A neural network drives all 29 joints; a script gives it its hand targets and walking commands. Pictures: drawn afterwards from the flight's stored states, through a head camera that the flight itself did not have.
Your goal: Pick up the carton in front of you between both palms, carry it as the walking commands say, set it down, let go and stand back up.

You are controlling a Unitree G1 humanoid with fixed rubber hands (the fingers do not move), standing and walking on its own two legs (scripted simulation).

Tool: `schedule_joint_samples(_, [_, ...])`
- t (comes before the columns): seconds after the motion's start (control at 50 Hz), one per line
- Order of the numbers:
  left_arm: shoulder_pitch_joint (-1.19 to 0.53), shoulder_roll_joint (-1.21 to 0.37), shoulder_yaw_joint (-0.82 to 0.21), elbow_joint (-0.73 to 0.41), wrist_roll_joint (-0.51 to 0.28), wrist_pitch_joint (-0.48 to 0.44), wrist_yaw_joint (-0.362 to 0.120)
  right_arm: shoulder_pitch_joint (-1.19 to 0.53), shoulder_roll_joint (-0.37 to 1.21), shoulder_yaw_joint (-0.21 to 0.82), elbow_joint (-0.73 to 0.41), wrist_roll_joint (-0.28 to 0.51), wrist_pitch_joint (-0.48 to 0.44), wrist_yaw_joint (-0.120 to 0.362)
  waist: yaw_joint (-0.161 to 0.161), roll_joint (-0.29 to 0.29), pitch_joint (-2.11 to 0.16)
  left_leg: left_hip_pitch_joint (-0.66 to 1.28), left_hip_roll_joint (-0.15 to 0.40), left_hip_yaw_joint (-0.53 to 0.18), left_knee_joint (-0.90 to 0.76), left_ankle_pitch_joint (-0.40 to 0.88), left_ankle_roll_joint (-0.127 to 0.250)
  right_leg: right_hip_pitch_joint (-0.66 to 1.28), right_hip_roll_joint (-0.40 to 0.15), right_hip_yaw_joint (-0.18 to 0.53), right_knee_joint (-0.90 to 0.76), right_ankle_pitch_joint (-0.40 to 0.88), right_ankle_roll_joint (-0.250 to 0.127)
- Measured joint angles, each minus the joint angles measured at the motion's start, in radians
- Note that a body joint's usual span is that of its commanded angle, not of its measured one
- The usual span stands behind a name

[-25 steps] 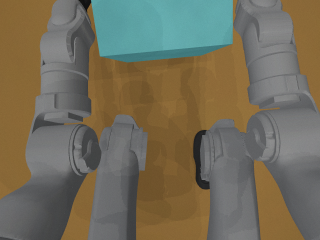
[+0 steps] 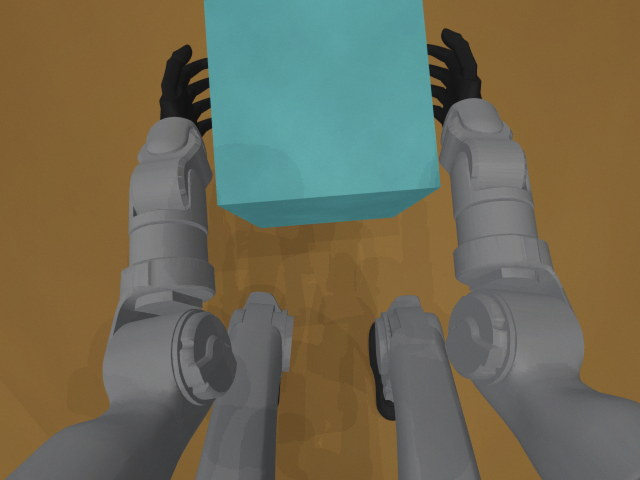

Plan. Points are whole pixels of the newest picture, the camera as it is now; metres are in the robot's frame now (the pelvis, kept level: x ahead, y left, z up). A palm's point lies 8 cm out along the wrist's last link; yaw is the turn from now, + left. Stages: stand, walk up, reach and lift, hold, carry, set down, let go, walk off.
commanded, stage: reach and lift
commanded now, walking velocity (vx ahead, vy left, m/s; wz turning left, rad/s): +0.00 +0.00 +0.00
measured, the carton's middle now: (321, 135) +0.51 +0.03 -0.13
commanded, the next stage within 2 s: none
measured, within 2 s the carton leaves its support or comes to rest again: neither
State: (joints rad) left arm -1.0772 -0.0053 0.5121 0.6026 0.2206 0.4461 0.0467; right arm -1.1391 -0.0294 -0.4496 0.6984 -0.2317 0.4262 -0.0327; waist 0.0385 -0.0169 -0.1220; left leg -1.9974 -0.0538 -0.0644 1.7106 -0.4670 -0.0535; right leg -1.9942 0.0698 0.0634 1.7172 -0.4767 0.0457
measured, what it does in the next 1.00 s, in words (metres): rises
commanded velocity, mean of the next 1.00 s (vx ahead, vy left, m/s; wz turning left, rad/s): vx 0.00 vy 0.00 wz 0.00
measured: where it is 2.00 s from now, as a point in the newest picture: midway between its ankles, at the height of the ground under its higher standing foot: (327, 384)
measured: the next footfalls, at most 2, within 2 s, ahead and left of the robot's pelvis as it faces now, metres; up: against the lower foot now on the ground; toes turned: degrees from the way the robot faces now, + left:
none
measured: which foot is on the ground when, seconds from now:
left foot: down 0.00-1.00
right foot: down 0.00-1.00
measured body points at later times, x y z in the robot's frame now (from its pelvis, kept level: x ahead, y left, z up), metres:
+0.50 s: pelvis +0.05 +0.00 +0.14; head +0.20 +0.00 +0.56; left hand +0.46 +0.17 +0.10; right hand +0.47 -0.13 +0.10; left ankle +0.11 +0.13 -0.47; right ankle +0.11 -0.13 -0.47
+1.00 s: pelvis +0.09 +0.00 +0.25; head +0.12 +0.00 +0.70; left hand +0.41 +0.16 +0.25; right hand +0.42 -0.14 +0.25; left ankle +0.11 +0.13 -0.47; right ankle +0.11 -0.13 -0.47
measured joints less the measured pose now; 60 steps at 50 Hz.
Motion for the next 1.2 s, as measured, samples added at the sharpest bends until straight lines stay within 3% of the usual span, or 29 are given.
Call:
schedule_joint_samples(0.12, [0.109,-0.029,-0.028,-0.033,-0.010,0.005,0.002,0.119,0.032,0.020,-0.051,0.013,0.011,-0.001,-0.002,0.002,-0.050,0.121,0.007,0.003,-0.083,-0.013,0.006,0.120,-0.002,0.004,-0.083,-0.011,-0.003])
schedule_joint_samples(0.36, [0.297,-0.072,-0.043,-0.009,0.005,-0.032,-0.012,0.321,0.095,0.025,-0.048,-0.004,-0.026,-0.002,-0.005,0.001,-0.106,0.438,0.015,0.004,-0.306,0.001,0.014,0.434,-0.013,0.009,-0.303,0.002,-0.014])
schedule_joint_samples(0.76, [0.583,-0.125,-0.126,-0.074,0.018,-0.046,-0.033,0.640,0.170,0.082,-0.158,-0.006,-0.036,0.005,-0.021,0.007,-0.047,1.045,0.026,-0.005,-0.747,0.096,0.027,1.044,-0.032,0.009,-0.745,0.095,-0.028])
schedule_joint_samples(1.04, [0.782,-0.153,-0.213,-0.196,0.016,0.055,-0.035,0.849,0.189,0.167,-0.293,-0.005,0.069,0.015,-0.032,0.017,0.022,1.556,0.035,-0.010,-1.102,0.194,0.036,1.559,-0.048,0.011,-1.105,0.194,-0.031])
schedule_joint_samples(1.2, [0.795,-0.151,-0.240,-0.220,0.047,0.145,-0.041,0.860,0.185,0.182,-0.318,-0.037,0.162,0.031,-0.039,0.016,0.068,1.759,0.038,-0.011,-1.221,0.236,0.039,1.763,-0.053,0.011,-1.227,0.238,-0.032])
